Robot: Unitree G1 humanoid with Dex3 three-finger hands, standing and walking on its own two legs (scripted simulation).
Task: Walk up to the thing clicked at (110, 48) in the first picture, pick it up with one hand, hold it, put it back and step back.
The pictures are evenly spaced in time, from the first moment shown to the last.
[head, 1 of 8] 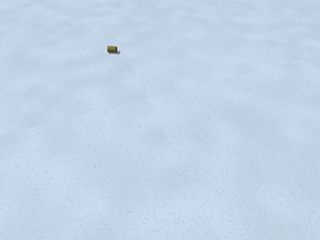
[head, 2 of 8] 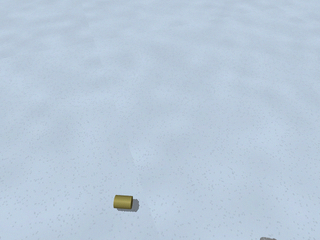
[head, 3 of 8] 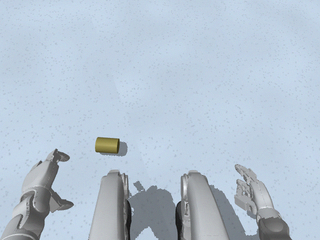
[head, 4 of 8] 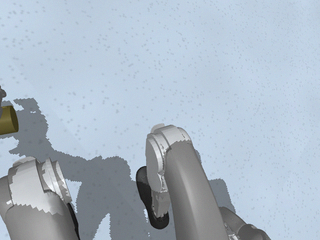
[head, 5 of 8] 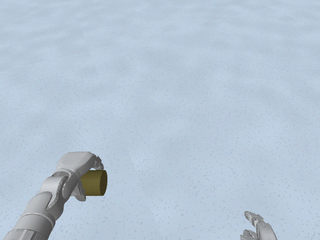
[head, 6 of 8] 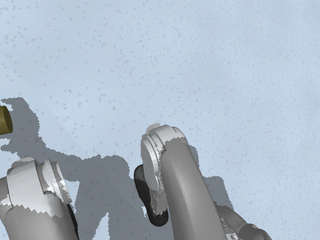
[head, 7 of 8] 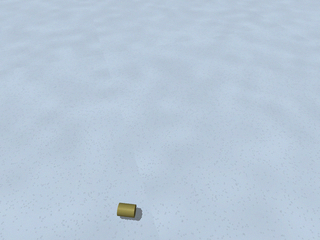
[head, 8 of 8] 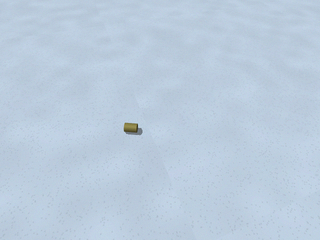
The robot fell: no
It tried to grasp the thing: yes
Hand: left
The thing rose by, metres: 0.67
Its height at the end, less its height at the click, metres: +0.00
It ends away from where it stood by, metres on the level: 0.01
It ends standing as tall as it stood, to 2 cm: yes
